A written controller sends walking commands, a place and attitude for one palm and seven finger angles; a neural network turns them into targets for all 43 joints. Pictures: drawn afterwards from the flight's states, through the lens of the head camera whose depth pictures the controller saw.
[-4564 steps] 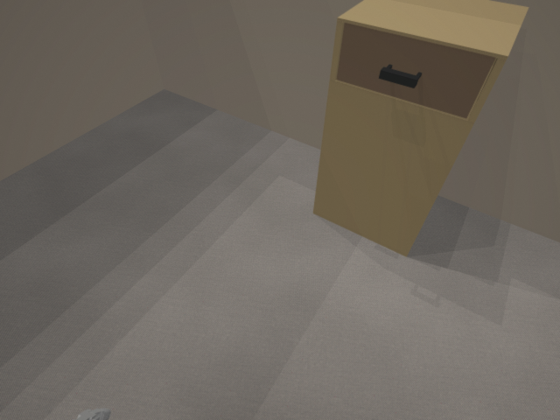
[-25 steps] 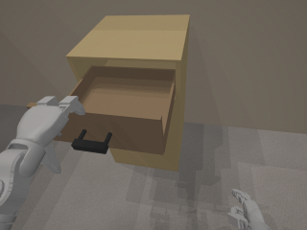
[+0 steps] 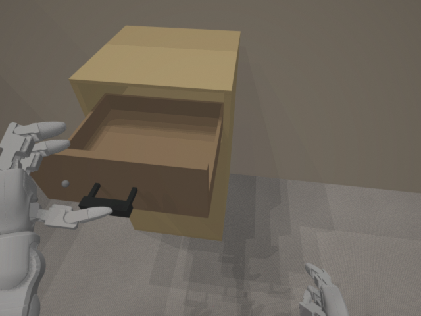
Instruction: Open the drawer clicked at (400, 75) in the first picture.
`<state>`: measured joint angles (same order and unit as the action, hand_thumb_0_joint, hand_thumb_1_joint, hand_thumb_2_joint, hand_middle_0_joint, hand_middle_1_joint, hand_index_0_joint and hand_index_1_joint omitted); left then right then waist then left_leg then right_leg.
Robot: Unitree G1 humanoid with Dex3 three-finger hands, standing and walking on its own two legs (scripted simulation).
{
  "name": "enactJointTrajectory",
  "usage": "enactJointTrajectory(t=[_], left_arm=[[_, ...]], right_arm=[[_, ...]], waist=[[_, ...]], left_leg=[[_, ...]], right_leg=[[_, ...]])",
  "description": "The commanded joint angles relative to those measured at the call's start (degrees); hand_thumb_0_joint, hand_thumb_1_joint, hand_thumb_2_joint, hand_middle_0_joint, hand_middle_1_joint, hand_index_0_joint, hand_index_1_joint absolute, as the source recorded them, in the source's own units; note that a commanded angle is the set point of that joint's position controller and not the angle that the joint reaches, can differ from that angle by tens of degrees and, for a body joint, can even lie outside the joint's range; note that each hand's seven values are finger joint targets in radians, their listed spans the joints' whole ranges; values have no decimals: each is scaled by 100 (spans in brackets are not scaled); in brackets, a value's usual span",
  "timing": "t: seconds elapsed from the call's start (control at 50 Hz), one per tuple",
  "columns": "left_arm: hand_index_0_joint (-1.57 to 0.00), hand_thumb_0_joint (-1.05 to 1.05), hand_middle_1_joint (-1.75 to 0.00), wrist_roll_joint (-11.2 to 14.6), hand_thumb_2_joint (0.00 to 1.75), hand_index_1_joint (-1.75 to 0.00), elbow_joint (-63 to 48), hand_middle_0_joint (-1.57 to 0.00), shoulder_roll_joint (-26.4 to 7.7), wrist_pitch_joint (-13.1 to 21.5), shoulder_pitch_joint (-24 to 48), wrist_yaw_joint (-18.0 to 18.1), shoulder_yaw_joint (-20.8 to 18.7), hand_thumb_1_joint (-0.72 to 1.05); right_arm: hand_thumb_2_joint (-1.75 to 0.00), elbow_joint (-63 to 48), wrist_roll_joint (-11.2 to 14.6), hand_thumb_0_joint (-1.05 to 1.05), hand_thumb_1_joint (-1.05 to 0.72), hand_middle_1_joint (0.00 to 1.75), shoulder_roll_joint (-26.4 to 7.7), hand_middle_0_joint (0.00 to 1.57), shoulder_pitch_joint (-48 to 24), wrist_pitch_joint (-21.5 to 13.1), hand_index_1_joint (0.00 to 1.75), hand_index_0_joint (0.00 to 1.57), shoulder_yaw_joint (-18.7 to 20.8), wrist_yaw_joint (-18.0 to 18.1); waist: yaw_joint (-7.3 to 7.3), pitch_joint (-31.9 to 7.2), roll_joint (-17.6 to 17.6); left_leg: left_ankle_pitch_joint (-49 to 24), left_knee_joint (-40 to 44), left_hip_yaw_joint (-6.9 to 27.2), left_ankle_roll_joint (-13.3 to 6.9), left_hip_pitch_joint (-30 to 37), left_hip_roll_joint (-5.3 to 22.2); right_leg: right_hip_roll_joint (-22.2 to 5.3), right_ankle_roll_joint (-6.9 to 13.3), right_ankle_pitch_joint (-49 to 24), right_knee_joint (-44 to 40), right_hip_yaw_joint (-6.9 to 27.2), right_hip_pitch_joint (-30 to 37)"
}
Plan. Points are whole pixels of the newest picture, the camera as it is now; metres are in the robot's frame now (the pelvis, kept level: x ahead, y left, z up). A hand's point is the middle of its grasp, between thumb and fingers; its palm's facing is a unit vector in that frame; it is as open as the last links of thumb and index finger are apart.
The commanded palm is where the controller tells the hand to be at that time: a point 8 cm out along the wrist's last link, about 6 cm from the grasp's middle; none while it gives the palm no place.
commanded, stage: draw the hand back to the body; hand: left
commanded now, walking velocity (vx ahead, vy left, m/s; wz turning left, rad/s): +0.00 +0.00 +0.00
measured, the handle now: (110, 198) +0.33 +0.27 +0.01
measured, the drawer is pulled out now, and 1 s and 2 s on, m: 0.29 0.29 0.29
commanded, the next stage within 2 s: step back with the hand held close in 0.72 s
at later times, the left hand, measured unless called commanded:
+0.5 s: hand (56, 212) +0.19 +0.23 +0.19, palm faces +0.43 -0.82 -0.38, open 8.8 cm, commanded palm +0.14 +0.27 +0.20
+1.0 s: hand (50, 215) +0.19 +0.24 +0.19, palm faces +0.38 -0.80 -0.46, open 7.4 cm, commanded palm +0.12 +0.28 +0.20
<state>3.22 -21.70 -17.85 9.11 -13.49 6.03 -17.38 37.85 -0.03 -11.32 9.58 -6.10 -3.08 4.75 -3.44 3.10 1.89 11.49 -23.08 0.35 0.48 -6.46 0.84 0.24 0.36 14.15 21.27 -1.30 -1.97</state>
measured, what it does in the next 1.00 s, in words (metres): stands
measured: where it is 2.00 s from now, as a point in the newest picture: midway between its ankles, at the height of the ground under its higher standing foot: outside the picture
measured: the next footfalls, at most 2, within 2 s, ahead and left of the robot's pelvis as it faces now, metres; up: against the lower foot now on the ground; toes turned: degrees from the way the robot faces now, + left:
right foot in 1.90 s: -0.20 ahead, -0.10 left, +0.00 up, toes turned +2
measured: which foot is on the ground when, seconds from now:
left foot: down 0.00-1.00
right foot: down 0.00-1.00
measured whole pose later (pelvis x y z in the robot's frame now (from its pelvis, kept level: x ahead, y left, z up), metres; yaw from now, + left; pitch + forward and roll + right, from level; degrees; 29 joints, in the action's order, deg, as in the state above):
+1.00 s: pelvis -0.01 +0.00 +0.00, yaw +1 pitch -1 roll -1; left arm 3.2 -32.3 -21.3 10.3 -31.1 5.3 -21.8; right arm 34.1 0.1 -13.3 9.5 -3.3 -0.3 3.7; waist -1.1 0.7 3.4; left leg 11.2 -25.4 1.4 0.4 -13.7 1.3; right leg 0.8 0.1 12.8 21.0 -2.3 -7.7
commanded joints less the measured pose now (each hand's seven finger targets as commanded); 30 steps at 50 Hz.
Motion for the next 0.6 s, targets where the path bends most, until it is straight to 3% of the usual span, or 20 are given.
enactJointTrajectory(t=[0.0,0.18,0.22,0.26,0.36,0.42,0.44,0.48,0.5,0.58], left_arm=[[-26,0,-86,95,52,-86,-1450,-26,-1146,328,331,98,-631,2],[-24,0,-66,135,66,-66,-1740,-24,-1138,247,-537,55,-826,34],[-24,0,-62,128,69,-62,-1822,-24,-1135,240,-594,56,-807,41],[-23,0,-57,132,72,-57,-1788,-23,-1089,224,-729,55,-792,48],[-22,0,-46,115,80,-46,-1882,-22,-1063,192,-955,55,-790,65],[-21,0,-39,99,84,-39,-1987,-21,-1085,198,-937,62,-783,76],[-21,0,-37,103,86,-37,-1991,-21,-1114,197,-920,72,-822,80],[-20,0,-32,88,88,-32,-1971,-20,-1112,181,-850,79,-818,87],[-20,0,-30,74,90,-30,-2014,-20,-1180,172,-739,80,-850,90],[-20,0,-30,84,90,-30,-1881,-20,-1082,156,-790,74,-801,90]], right_arm=[[-90,-924,-60,0,-90,30,-688,20,-872,-429,30,20,310,5],[-90,-986,-24,0,-90,30,-683,20,-775,-364,30,20,427,-52],[-90,-986,-23,0,-90,30,-669,20,-777,-370,30,20,422,-36],[-90,-1003,-16,0,-90,30,-671,20,-766,-358,30,20,442,-31],[-90,-1020,-26,0,-90,30,-648,20,-770,-365,30,20,443,-6],[-90,-1019,-37,0,-90,30,-637,20,-779,-390,30,20,426,13],[-90,-1027,-47,0,-90,30,-636,20,-772,-401,30,20,425,22],[-90,-1013,-52,0,-90,30,-626,20,-764,-397,30,20,416,28],[-90,-995,-47,0,-90,30,-648,20,-778,-410,30,20,415,33],[-90,-1007,-54,0,-90,30,-612,20,-784,-408,30,20,406,34]], waist=[[-44,-684,339],[-26,-783,28],[-10,-697,255],[-10,-654,-1],[-28,-599,48],[-12,-492,119],[-24,-545,-38],[-24,-560,40],[-20,-486,250],[-34,-473,122]], left_leg=[[-975,362,-148,-96,380,1],[-1282,226,-245,-116,458,10],[-1270,214,-273,-111,463,-19],[-1179,218,-263,-123,455,-14],[-1124,216,-253,-126,483,-22],[-1016,222,-237,-121,475,-41],[-1012,212,-221,-130,472,-51],[-1061,204,-219,-135,491,-54],[-1037,196,-235,-117,511,-71],[-933,248,-206,-124,506,-54]], right_leg=[[55,70,-1106,-451,-120,-175],[48,5,-1501,-398,-122,-216],[26,0,-1519,-444,-114,-262],[43,-20,-1410,-469,-111,-322],[45,-28,-1339,-491,-99,-383],[52,-22,-1213,-568,-72,-454],[52,-28,-1218,-557,-88,-429],[49,-27,-1270,-537,-81,-418],[64,-14,-1235,-614,-52,-466],[55,-23,-1081,-593,-70,-462]])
